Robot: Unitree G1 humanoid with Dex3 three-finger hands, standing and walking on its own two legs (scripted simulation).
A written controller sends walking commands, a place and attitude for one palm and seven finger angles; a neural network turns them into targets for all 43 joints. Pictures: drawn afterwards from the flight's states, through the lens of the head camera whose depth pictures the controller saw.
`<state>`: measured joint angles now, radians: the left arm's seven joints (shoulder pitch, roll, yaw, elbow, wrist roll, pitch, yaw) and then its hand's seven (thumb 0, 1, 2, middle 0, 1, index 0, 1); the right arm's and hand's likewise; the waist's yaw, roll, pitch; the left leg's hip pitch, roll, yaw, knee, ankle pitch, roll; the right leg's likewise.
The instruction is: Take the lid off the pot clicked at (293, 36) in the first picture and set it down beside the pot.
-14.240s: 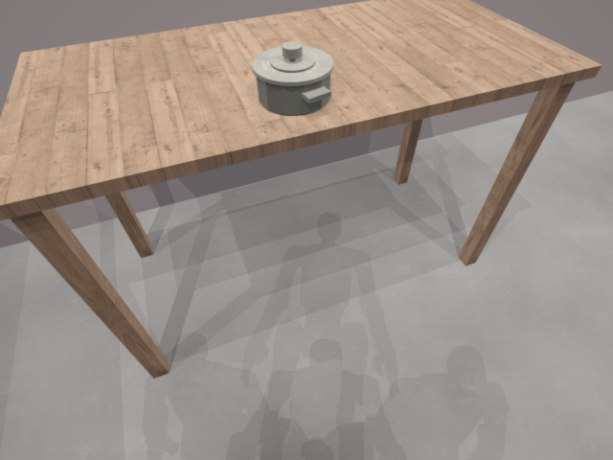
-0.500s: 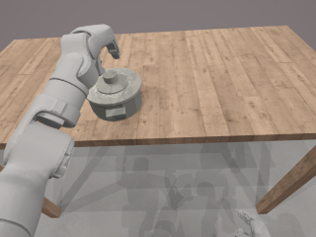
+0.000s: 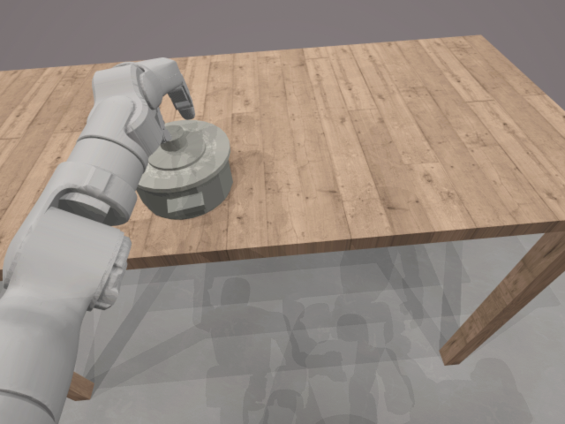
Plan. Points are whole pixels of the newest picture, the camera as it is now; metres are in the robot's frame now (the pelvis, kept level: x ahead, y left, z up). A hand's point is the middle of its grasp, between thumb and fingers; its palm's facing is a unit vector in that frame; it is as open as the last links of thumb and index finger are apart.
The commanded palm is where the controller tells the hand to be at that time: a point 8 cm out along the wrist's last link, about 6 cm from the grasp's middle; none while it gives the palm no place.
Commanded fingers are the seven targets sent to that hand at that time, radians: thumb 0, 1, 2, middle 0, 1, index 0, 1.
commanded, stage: lower the open fingers around the knob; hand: left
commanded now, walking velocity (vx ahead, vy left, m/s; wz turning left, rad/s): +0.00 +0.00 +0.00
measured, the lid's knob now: (172, 138) +0.49 +0.15 +0.16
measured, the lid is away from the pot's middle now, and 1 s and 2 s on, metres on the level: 0.00 0.00 0.00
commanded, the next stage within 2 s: close the fingers and squeeze the knob in 1.50 s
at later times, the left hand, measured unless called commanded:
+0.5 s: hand (162, 136) +0.47 +0.16 +0.18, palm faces -0.34 -0.11 -0.94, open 10.0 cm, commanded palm +0.46 +0.16 +0.23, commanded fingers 0.00 -0.38 1.72 -0.89 -0.08 -0.89 -0.08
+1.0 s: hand (163, 138) +0.47 +0.16 +0.18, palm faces -0.34 -0.11 -0.94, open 10.0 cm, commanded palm +0.46 +0.16 +0.23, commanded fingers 0.00 -0.38 1.72 -0.89 -0.08 -0.89 -0.08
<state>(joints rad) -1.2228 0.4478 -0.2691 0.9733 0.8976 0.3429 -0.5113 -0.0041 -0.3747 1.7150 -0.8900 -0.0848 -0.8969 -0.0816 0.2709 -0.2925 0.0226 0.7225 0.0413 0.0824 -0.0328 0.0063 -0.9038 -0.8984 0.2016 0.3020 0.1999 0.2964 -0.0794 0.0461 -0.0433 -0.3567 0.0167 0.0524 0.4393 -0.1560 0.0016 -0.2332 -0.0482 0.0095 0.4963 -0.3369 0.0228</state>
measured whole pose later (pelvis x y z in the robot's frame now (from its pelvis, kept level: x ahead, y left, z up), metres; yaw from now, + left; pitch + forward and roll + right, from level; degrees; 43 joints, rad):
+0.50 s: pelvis +0.01 +0.00 +0.00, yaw +0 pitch +6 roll +1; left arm -1.15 0.42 -0.29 0.91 0.89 0.35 -0.49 0.00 -0.37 1.72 -0.88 -0.08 -0.87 -0.07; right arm 0.22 -0.27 0.02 0.69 0.05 0.12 -0.01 0.00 -0.90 -0.90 0.20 0.30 0.20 0.30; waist -0.06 0.05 -0.06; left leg -0.38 0.01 0.04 0.47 -0.18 0.00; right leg -0.24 -0.05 0.00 0.50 -0.35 0.02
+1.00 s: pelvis +0.01 +0.00 +0.00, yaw +1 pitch +5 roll +1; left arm -1.15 0.43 -0.31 0.93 0.88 0.36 -0.48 0.00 -0.37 1.72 -0.84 -0.06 -0.87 -0.07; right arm 0.23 -0.28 0.03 0.70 0.05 0.14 -0.03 0.00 -0.90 -0.90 0.20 0.30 0.20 0.30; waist -0.06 0.04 -0.06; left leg -0.37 0.02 0.04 0.47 -0.18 0.00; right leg -0.24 -0.05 0.00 0.51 -0.35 0.02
